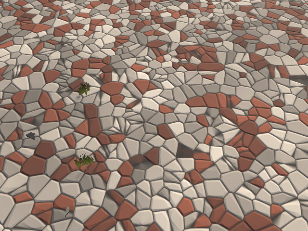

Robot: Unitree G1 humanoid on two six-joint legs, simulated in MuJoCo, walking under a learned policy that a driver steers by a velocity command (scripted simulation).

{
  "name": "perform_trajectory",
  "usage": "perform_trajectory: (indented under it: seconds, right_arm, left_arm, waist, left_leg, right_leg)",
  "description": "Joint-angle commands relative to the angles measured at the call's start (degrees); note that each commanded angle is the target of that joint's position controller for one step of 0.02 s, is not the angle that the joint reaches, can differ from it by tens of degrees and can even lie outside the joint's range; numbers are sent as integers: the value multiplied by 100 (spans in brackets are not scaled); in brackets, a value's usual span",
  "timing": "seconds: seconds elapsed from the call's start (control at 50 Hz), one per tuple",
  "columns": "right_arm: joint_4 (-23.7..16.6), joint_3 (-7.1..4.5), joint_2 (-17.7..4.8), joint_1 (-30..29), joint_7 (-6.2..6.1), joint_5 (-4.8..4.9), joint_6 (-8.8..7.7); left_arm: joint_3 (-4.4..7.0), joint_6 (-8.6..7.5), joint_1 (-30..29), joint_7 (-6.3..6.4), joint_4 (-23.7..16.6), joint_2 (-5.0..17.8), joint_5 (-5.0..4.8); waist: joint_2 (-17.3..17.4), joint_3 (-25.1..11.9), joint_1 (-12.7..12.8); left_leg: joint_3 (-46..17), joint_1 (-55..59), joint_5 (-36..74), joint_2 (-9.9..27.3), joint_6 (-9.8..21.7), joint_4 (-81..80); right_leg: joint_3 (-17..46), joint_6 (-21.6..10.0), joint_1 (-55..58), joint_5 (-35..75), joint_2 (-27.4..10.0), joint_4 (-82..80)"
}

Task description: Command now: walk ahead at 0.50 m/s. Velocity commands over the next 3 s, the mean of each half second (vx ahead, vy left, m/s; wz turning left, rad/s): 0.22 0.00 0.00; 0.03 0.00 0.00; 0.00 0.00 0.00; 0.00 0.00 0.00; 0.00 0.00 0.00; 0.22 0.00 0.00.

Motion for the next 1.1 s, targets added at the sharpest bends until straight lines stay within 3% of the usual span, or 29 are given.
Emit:
perform_trajectory:
  seconds: [0.02,0.04,0.06,0.08,0.1,0.12,0.16,0.22,0.3,0.38,0.42,0.44,0.46,0.48,0.5,0.52,0.58,0.74,1.1]
  right_arm:
    - [327,-497,-1543,2256,-77,-102,-77]
    - [396,-508,-1745,2386,-22,-117,-57]
    - [318,-347,-1201,2111,-9,-72,-78]
    - [186,-264,-960,1595,-19,-88,-93]
    - [99,-213,-831,1156,-2,-127,-95]
    - [82,-168,-657,917,15,-134,-92]
    - [194,-95,-466,883,7,-218,-93]
    - [327,-97,-633,860,-106,-242,-82]
    - [463,-104,-799,915,-213,-192,38]
    - [649,-71,-737,1018,-224,-159,152]
    - [686,-38,-652,921,-239,-67,206]
    - [740,-19,-575,1146,-238,-69,208]
    - [755,-2,-485,1410,-235,-180,189]
    - [904,6,-323,2008,-240,-201,202]
    - [920,28,-320,1834,-269,-199,249]
    - [866,15,-421,1558,-290,-172,322]
    - [859,-12,-518,1327,-343,-147,481]
    - [1045,-9,-437,1351,-352,-128,515]
    - [1320,79,-267,1708,-410,-151,460]
  left_arm:
    - [-3,-18,-82,41,-438,427,102]
    - [-160,-142,407,18,-412,-112,86]
    - [-15,-234,127,6,-371,531,-7]
    - [31,-283,-235,4,-456,711,-69]
    - [40,-264,-412,51,-450,659,-25]
    - [86,-200,-516,94,-449,628,28]
    - [77,-34,-337,112,-402,368,42]
    - [54,88,-480,145,-463,209,107]
    - [5,170,-1089,137,-563,198,102]
    - [26,234,-1414,130,-582,318,106]
    - [40,211,-1312,119,-507,328,163]
    - [81,198,-1241,128,-457,500,216]
    - [123,199,-1190,151,-443,760,229]
    - [117,235,-1335,161,-390,779,190]
    - [71,270,-1487,129,-395,469,124]
    - [50,292,-1608,100,-390,348,99]
    - [55,244,-1674,79,-320,416,136]
    - [42,276,-1715,121,-63,394,103]
    - [-3,428,-1803,167,249,298,120]
  waist:
    - [453,-1480,-1118]
    - [1830,-1943,-850]
    - [1152,-1607,-910]
    - [816,-1018,-793]
    - [298,-777,-594]
    - [181,-541,-459]
    - [360,-535,-226]
    - [358,-525,-88]
    - [370,-589,-273]
    - [369,-391,-371]
    - [257,-322,-197]
    - [16,-363,-230]
    - [-367,-511,-460]
    - [-948,-634,-844]
    - [-925,-541,-711]
    - [-799,-354,-621]
    - [-504,-269,-546]
    - [-211,-335,-480]
    - [-149,180,-417]
  left_leg:
    - [-1573,3656,-399,1160,800,-97]
    - [-3920,4811,-594,2030,1527,-904]
    - [-3663,4506,-187,1879,1349,-946]
    - [-2660,3765,1048,1731,1153,-840]
    - [-1962,3053,2081,1491,1025,-838]
    - [-1470,2490,2657,1291,951,-941]
    - [-996,1914,3232,1096,917,-1139]
    - [-506,1690,3840,959,1008,-1238]
    - [-178,1696,3533,789,839,-1270]
    - [-389,1841,2507,889,850,-1164]
    - [-419,1759,1719,741,645,-844]
    - [-396,1682,1099,499,406,-642]
    - [-211,1424,264,137,186,-357]
    - [-50,1115,-807,-156,-20,-455]
    - [44,1241,-1152,-217,-120,-515]
    - [70,1266,-1165,-228,-149,-557]
    - [13,1413,-754,-144,-121,-496]
    - [14,1612,-343,-71,-164,-391]
    - [17,1226,-1373,-25,-186,-692]
  right_leg:
    - [-45,-451,-2004,2372,-567,3369]
    - [300,-188,-3762,-1027,359,4859]
    - [910,-227,-4243,-1121,42,5519]
    - [803,-274,-4329,-709,-191,5597]
    - [663,-237,-4021,-315,-443,5354]
    - [601,-196,-3772,-122,-583,5023]
    - [572,-163,-3154,153,-661,4603]
    - [507,-32,-2955,720,-622,3631]
    - [359,25,-2456,1579,-502,2253]
    - [389,-56,-2255,1486,-450,1609]
    - [311,-210,-1749,1993,-383,769]
    - [491,-312,-1330,3039,-532,452]
    - [781,-449,-811,4272,-871,635]
    - [950,-817,-508,4387,-1077,866]
    - [943,-836,-754,3674,-981,804]
    - [883,-708,-1014,3021,-828,721]
    - [700,-530,-1169,3001,-610,789]
    - [595,-583,-1006,3256,-512,955]
    - [504,-430,-1126,1903,-321,657]
Next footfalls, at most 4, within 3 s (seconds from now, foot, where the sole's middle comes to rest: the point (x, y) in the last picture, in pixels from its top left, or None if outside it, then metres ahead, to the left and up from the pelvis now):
0.44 right None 0.27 -0.11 -0.76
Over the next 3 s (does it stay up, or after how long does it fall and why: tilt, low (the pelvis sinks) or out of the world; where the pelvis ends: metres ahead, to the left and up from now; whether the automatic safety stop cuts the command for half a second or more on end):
stays up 0.29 -0.04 0.01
